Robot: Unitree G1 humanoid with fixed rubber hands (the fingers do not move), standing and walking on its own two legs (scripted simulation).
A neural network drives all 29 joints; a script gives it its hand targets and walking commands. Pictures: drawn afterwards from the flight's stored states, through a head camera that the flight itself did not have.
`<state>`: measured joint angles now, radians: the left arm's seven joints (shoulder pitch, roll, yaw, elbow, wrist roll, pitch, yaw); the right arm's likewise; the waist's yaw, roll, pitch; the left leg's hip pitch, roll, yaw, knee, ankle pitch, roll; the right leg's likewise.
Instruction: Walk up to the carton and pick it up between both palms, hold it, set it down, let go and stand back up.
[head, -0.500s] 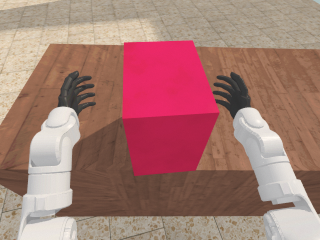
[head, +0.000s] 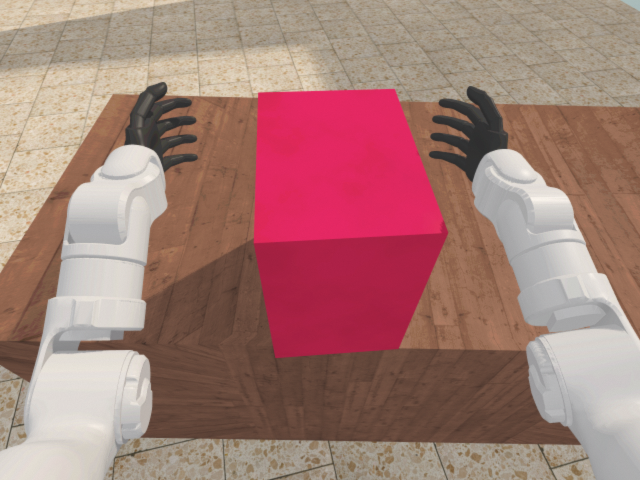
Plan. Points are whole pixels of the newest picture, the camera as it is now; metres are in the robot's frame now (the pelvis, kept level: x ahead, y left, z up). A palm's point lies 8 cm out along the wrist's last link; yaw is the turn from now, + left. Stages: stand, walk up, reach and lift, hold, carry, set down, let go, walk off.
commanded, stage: reach and lift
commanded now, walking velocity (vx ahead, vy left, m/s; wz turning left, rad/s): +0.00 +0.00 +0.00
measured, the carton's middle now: (332, 228) +0.45 +0.00 +0.03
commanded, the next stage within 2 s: none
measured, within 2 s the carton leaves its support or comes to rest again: neither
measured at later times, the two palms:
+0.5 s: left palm (177, 227) +0.40 +0.20 +0.09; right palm (444, 220) +0.42 -0.15 +0.08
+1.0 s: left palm (202, 244) +0.40 +0.18 +0.05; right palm (440, 232) +0.42 -0.15 +0.06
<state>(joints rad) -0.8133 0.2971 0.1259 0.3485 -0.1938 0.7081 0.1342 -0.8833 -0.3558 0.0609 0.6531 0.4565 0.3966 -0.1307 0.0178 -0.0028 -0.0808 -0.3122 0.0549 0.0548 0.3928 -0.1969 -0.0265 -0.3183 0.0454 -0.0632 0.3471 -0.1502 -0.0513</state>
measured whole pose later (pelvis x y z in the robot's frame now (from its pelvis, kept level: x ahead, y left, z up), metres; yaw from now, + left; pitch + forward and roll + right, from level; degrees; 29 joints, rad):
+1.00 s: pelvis -0.01 +0.00 -0.01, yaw +1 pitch +16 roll -1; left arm -0.81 0.09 0.15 1.12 -0.05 -0.15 0.15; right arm -0.84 -0.16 -0.08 1.14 0.18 -0.12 -0.09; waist 0.03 -0.01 -0.19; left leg -0.57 0.05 0.04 0.50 -0.21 -0.02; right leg -0.57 0.04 -0.08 0.45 -0.17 -0.05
